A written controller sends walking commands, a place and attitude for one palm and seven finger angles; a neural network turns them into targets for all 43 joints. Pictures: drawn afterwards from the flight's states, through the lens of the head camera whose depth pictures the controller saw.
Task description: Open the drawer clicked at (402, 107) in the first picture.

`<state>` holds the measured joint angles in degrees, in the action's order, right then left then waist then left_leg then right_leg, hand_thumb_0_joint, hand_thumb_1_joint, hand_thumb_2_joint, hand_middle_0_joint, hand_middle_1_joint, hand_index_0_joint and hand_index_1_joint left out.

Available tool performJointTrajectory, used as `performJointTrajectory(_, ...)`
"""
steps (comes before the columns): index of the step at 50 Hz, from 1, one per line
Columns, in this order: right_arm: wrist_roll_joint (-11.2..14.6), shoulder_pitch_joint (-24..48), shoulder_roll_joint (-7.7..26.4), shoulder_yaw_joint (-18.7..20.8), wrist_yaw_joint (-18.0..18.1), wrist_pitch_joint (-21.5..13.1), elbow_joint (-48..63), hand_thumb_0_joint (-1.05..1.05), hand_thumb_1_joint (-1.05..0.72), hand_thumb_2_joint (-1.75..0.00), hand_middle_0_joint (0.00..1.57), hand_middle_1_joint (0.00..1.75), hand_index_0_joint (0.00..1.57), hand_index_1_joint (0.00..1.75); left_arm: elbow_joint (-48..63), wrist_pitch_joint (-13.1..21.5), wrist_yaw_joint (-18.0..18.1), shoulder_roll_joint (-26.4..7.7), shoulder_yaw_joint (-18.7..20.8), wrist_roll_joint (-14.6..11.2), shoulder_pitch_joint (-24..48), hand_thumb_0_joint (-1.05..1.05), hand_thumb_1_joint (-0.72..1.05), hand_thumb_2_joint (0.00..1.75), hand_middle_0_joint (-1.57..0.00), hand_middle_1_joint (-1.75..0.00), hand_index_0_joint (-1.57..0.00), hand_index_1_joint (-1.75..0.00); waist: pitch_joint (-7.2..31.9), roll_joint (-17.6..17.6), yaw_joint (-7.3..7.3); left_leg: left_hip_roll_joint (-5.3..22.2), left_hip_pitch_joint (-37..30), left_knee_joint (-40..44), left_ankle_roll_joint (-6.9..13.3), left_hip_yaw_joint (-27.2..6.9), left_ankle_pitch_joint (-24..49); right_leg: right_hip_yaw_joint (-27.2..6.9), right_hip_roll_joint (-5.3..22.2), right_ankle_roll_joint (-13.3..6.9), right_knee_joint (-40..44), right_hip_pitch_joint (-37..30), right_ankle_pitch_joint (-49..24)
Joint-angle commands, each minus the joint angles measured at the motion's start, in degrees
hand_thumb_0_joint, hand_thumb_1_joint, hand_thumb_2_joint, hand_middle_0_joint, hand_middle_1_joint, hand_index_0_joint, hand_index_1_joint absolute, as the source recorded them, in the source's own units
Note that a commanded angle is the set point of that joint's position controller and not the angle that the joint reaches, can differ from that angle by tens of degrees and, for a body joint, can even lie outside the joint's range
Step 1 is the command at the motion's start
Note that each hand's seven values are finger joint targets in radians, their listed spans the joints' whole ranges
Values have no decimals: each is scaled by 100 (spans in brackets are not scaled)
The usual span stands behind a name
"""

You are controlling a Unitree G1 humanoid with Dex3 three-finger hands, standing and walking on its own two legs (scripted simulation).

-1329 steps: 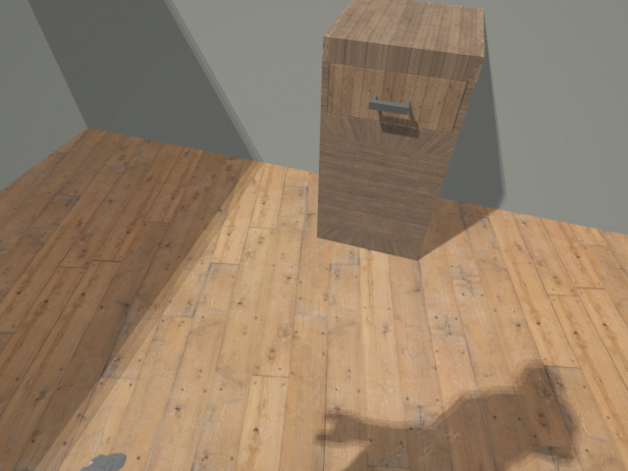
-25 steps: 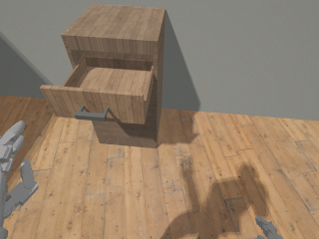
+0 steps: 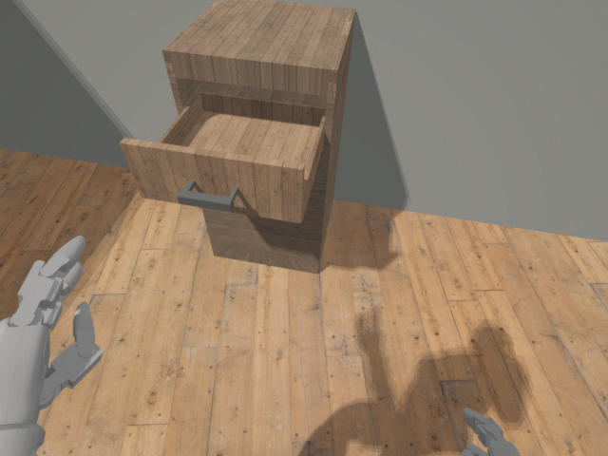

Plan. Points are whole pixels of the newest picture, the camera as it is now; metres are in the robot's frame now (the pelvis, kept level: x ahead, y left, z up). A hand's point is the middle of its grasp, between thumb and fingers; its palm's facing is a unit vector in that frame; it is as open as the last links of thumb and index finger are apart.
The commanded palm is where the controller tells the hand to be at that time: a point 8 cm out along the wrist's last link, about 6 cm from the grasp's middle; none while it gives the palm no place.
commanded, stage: let the arm hang, fingers relaxed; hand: left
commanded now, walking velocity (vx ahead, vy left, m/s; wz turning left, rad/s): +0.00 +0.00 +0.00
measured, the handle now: (209, 194) +0.63 +0.24 -0.07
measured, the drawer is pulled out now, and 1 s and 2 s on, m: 0.30 0.30 0.30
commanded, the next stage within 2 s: look to check the result in 1.06 s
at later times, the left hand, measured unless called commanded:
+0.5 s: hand out of the picture +0.02 +0.20 -0.17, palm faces +0.10 -0.97 -0.23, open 7.2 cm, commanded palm none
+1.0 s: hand out of the picture +0.02 +0.18 -0.17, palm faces +0.04 -0.98 -0.18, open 7.4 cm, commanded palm none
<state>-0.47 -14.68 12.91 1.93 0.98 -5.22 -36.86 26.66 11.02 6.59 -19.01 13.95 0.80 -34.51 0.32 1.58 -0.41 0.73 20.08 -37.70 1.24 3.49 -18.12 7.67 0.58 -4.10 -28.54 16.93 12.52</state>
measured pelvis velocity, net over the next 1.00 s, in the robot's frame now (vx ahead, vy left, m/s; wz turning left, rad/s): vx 0.02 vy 0.02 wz -0.01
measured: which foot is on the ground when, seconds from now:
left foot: up 0.00-0.02, down 0.04-0.20, up 0.22-0.42, down 0.44-1.00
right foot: down 0.00-1.00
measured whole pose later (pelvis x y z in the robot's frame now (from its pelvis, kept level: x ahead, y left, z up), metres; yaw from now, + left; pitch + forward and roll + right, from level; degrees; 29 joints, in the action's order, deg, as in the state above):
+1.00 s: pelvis +0.02 +0.02 +0.01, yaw -1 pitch -2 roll +0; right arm -0.5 -18.7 5.6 -0.2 2.9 -0.3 -64.4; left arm -64.3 -0.3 2.2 -7.4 0.9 0.1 -16.2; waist -2.9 -0.4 -0.6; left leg -1.6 5.7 -22.6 2.5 2.6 -14.9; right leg -0.2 -3.0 -2.5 -22.6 9.6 10.8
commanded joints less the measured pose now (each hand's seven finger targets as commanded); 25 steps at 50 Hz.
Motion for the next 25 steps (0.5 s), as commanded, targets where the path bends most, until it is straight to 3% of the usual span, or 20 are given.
performJointTrajectory(1, -114, -354, 648, 163, -294, 314, 107, 0, -90, -90, 20, 30, 20, 30, -3171, -1127, -513, 476, -813, 121, 575, 0, 90, 90, -20, -30, -20, -30, -30, -1517, -341, 1488, -658, 1605, 772, -2360, -306, -321, 45, 375, -2025, 1875, 1653)
performJointTrajectory(2, -195, -371, 913, 255, -211, 305, 189, 0, -90, -90, 20, 30, 20, 30, -3206, -1096, -550, 348, -857, 132, 1123, 0, 90, 90, -20, -30, -20, -30, -54, -799, -440, 1914, -506, 1768, 1243, -3010, 550, -759, 44, 354, -2764, 1974, 1813)
performJointTrajectory(3, -262, -125, 1062, 297, -116, 246, 275, 0, -90, -90, 20, 30, 20, 30, -3337, -1054, -574, 377, -911, 122, 1276, 0, 90, 90, -20, -30, -20, -30, 59, -77, -238, 1887, -370, 1471, 1330, -2674, 1827, -951, 194, 377, -2829, 1676, 1730)
performJointTrajectory(4, -273, -57, 842, 157, -75, 213, 206, 0, -90, -90, 20, 30, 20, 30, -3627, -1088, -601, 363, -960, 156, 1504, 0, 90, 90, -20, -30, -20, -30, 527, 191, -253, 1680, -554, 1368, 1204, -2378, 2598, -949, 105, 408, -2753, 1326, 1779)
performJointTrajectory(6, -243, 241, 746, 45, -20, 244, 45, 0, -90, -90, 20, 30, 20, 30, -4470, -1160, -616, 312, -959, 69, 1667, 0, 90, 90, -20, -30, -20, -30, 508, -677, -48, 1378, -368, 1295, 1008, -1711, 3537, -944, 44, 452, -2301, 701, 1473)
performJointTrajectory(7, -200, 383, 698, 10, 7, 299, -58, 0, -90, -90, 20, 30, 20, 30, -4890, -1184, -627, 229, -943, 51, 1542, 0, 90, 90, -20, -30, -20, -30, 367, -836, 123, 1179, -1, 1161, 853, -1362, 3405, -912, 56, 440, -1624, 23, 1075)
performJointTrajectory(8, -146, 535, 687, -7, 24, 361, -168, 0, -90, -90, 20, 30, 20, 30, -5361, -1190, -628, 85, -893, 53, 1208, 0, 90, 90, -20, -30, -20, -30, 428, -573, 374, 873, 281, 815, 559, -1037, 2558, -947, 54, 446, -695, -792, 333)
performJointTrajectory(9, -55, 465, 483, -19, 29, 404, -254, 0, -90, -90, 20, 30, 20, 30, -5763, -1145, -604, -237, -844, 84, 927, 0, 90, 90, -20, -30, -20, -30, 505, 244, 445, 182, 701, 160, 164, -569, 798, -1933, 547, 342, 117, -1312, -509)
performJointTrajectory(10, 17, 358, 294, -18, 24, 453, -270, 0, -90, -90, 20, 30, 20, 30, -6061, -1104, -583, -567, -841, 80, 896, 0, 90, 90, -20, -30, -20, -30, 296, 753, 340, -241, 985, -395, -85, -224, -806, -3181, 1509, 20, 901, -1175, -875)
performJointTrajectory(11, 11, 230, 423, 30, 13, 547, -410, 0, -90, -90, 20, 30, 20, 30, -6271, -1089, -595, -650, -905, 68, 1188, 0, 90, 90, -20, -30, -20, -30, 44, 714, 244, -142, 613, -845, -85, -375, -1358, -3330, 1798, -260, 1315, -557, -333)
performJointTrajectory(13, -19, 14, 323, 86, 13, 640, -825, 0, -90, -90, 20, 30, 20, 30, -6619, -1083, -551, -232, -970, 59, 1705, 0, 90, 90, -20, -30, -20, -30, -344, 445, 54, -52, 489, -1279, -48, -556, -863, -2954, 1343, -342, 1425, -325, -186)
performJointTrajectory(15, -45, -203, 142, 96, 18, 641, -1058, 0, -90, -90, 20, 30, 20, 30, -6844, -1070, -514, 91, -896, 72, 1719, 0, 90, 90, -20, -30, -20, -30, -135, 158, -7, -2, 265, -1153, -7, -505, -656, -2639, 1190, -578, 1390, -432, -116)
performJointTrajectory(17, -35, -362, -14, 73, 16, 644, -1231, 0, -90, -90, 20, 30, 20, 30, -7090, -1087, -475, 163, -910, 78, 1768, 0, 90, 90, -20, -30, -20, -30, 3, 70, -39, 32, -157, -264, 41, -442, -583, -2229, 1062, -651, 1254, -558, -363)
performJointTrajectory(19, -30, -653, -178, 42, 32, 632, -1495, 0, -90, -90, 20, 30, 20, 30, -7357, -1104, -473, 291, -938, 32, 1768, 0, 90, 90, -20, -30, -20, -30, 5, 32, -121, -7, -830, 874, 98, -465, 60, -1961, 825, -403, 1156, -316, 35)
performJointTrajectory(20, -38, -755, -189, 15, 49, 590, -1622, 0, -90, -90, 20, 30, 20, 30, -7507, -1105, -476, 370, -976, -5, 1716, 0, 90, 90, -20, -30, -20, -30, -8, -146, -116, 102, -1120, 1359, 172, -660, 528, -1769, 624, -231, 1007, -147, 218)
performJointTrajectory(21, -57, -732, -82, 22, 88, 549, -1662, 0, -90, -90, 20, 30, 20, 30, -7620, -1100, -487, 499, -1017, -26, 1595, 0, 90, 90, -20, -30, -20, -30, -61, -426, -32, 481, -1216, 1601, 299, -1072, 770, -1517, 296, -60, 784, 39, 190)
performJointTrajectory(22, -88, -678, 63, 3, 136, 521, -1678, 0, -90, -90, 20, 30, 20, 30, -7699, -1098, -492, 618, -1059, -46, 1561, 0, 90, 90, -20, -30, -20, -30, -140, -711, 25, 837, -939, 1749, 448, -1334, 868, -1258, 142, 51, 709, -123, -94)
performJointTrajectory(23, -111, -609, 108, -20, 164, 522, -1695, 0, -90, -90, 20, 30, 20, 30, -7795, -1099, -489, 656, -1090, -28, 1600, 0, 90, 90, -20, -30, -20, -30, -211, -499, 57, 924, -616, 1777, 475, -1328, 790, -1162, 91, 101, 752, -410, -272)
performJointTrajectory(25, -47, -484, -34, -64, 182, 484, -1851, 0, -90, -90, 20, 30, 20, 30, -8083, -1120, -503, 517, -1089, -25, 1639, 0, 90, 90, -20, -30, -20, -30, -196, -800, 87, 664, -621, 1926, 336, -1080, 986, -1148, 165, 94, 693, -776, -587)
